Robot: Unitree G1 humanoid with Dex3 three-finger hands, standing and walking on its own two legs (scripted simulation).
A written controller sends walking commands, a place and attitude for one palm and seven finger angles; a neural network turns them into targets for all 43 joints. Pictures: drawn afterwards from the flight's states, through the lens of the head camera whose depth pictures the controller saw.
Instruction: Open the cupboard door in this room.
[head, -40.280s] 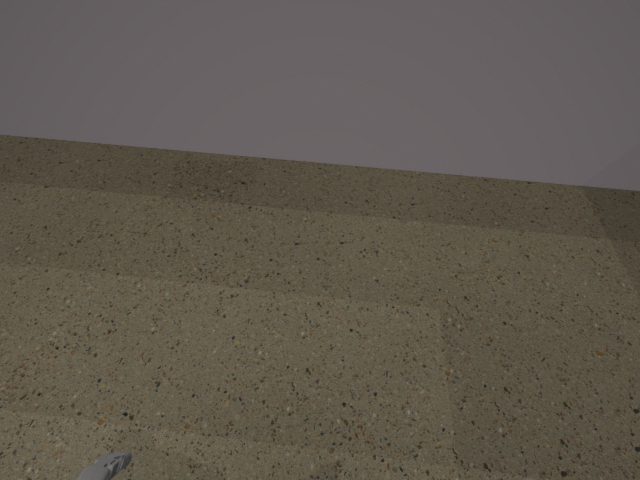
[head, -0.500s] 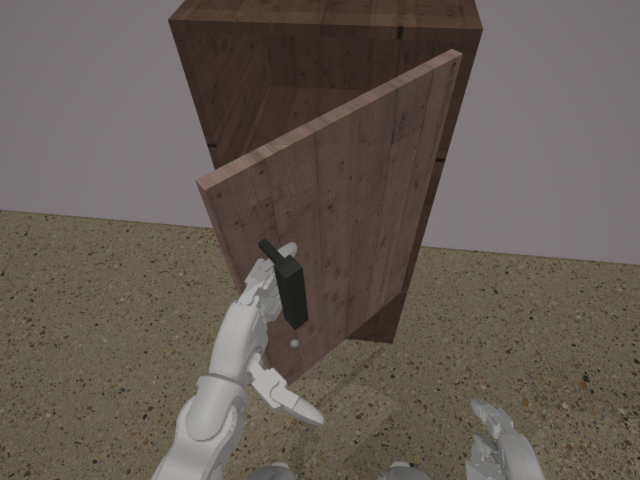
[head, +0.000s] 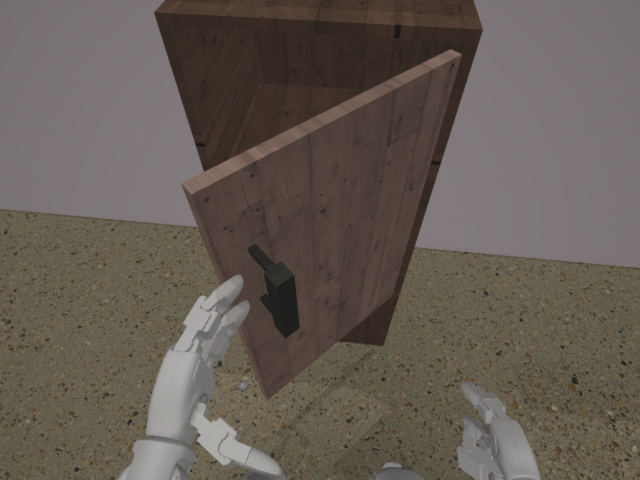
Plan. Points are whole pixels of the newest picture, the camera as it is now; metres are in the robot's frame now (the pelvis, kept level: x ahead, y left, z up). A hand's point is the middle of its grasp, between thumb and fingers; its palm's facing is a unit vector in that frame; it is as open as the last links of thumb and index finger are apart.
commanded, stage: slide the hand sideways off the handle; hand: left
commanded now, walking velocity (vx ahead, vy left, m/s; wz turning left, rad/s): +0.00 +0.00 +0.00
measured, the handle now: (272, 291) +0.32 +0.08 +0.07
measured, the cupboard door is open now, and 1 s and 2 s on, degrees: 47 47 47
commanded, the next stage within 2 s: draw the hand back to the body in 0.44 s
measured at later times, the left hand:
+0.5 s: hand (189, 406) +0.19 +0.15 +0.06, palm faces -0.06 -1.00 -0.03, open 16.3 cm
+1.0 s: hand (135, 386) +0.19 +0.18 +0.12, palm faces -0.07 -0.99 -0.08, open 16.3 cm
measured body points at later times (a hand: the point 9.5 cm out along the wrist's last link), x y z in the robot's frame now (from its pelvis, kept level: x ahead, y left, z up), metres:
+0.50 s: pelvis +0.00 +0.00 -0.01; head +0.05 +0.00 +0.44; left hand +0.19 +0.20 +0.07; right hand +0.18 -0.23 -0.08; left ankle +0.00 +0.12 -0.67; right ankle +0.02 -0.11 -0.67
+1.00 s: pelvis +0.01 +0.02 +0.01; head +0.02 +0.02 +0.46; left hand +0.19 +0.24 +0.12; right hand +0.19 -0.20 -0.04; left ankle +0.00 +0.12 -0.67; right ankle +0.02 -0.11 -0.67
